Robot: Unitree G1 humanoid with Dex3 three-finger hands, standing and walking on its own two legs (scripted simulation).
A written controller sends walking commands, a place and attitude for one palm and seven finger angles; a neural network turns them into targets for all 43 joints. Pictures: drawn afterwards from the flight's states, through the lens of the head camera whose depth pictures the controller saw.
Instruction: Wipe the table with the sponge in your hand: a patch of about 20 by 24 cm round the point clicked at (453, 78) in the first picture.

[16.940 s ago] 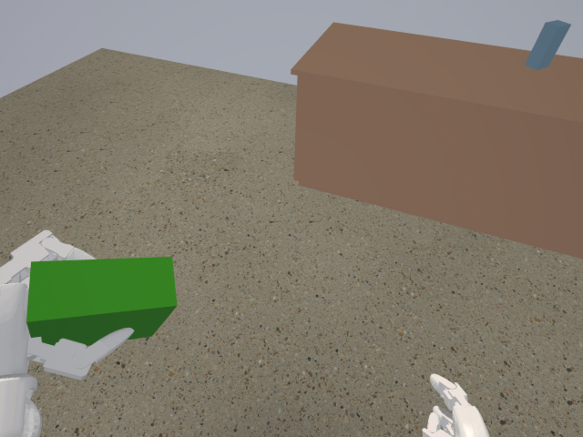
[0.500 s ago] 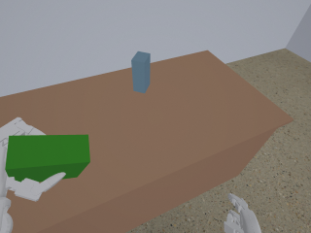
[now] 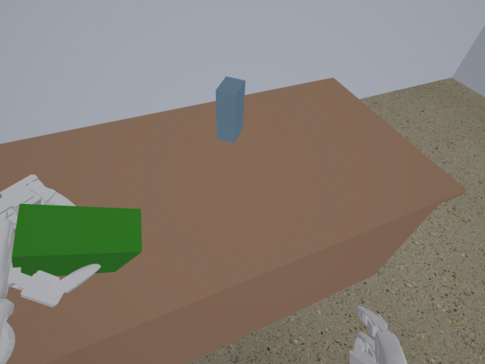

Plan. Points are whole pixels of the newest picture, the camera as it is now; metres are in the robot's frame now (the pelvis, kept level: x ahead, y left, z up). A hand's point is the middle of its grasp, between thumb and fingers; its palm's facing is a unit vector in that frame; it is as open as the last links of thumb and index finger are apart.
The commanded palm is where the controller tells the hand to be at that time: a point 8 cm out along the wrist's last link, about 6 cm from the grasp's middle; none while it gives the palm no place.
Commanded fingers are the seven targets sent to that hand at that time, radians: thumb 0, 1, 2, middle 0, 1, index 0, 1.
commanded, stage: come to a stop and stand still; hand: left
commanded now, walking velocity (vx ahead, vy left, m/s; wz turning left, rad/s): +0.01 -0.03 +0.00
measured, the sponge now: (94, 244) +0.23 +0.22 +0.14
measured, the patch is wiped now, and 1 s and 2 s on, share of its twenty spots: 0.00 0.00 0.00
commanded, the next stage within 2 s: look again from close up in 0.86 s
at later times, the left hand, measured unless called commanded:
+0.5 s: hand (10, 248) +0.20 +0.29 +0.16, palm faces +0.39 -0.85 -0.36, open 9.6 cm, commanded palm +0.15 +0.31 +0.18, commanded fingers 0.00 0.10 1.30 -1.20 -1.60 -1.20 -1.60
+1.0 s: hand (11, 262) +0.19 +0.28 +0.16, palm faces +0.35 -0.85 -0.38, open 9.6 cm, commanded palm +0.13 +0.32 +0.18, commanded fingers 0.00 0.10 1.30 -1.20 -1.60 -1.20 -1.60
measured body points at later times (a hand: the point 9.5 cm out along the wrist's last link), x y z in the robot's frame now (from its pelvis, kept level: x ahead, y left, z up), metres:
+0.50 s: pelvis -0.01 +0.04 +0.01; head +0.00 +0.06 +0.45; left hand +0.17 +0.34 +0.18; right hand +0.16 -0.19 -0.07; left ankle +0.02 +0.11 -0.73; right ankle -0.02 -0.09 -0.73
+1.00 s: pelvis -0.03 +0.04 +0.01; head -0.02 +0.06 +0.46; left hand +0.16 +0.33 +0.18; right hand +0.14 -0.18 -0.06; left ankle +0.02 +0.11 -0.73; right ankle -0.02 -0.09 -0.73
